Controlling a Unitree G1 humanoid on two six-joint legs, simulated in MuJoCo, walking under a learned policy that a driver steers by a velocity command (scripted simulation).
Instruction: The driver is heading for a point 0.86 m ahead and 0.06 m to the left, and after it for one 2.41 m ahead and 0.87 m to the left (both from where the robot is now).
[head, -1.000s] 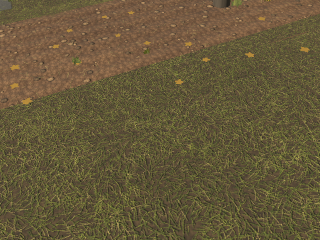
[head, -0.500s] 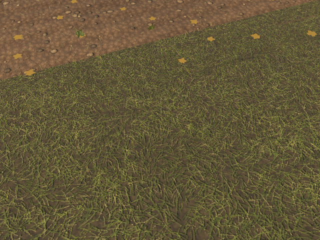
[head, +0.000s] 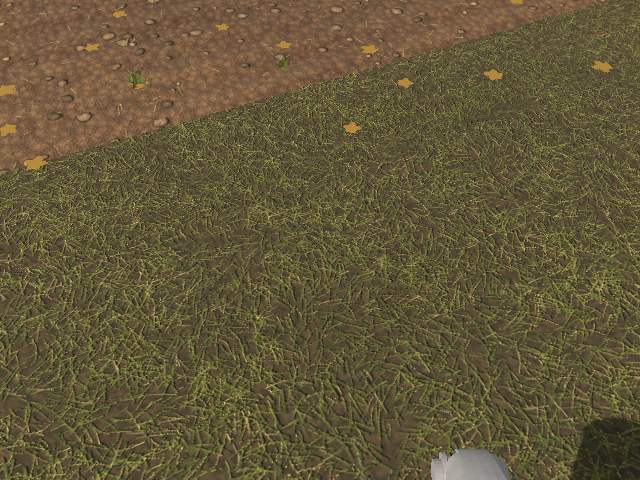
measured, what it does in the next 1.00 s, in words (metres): walks ahead: right foot, then left foot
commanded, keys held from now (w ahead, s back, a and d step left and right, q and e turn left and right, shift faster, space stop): w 1.00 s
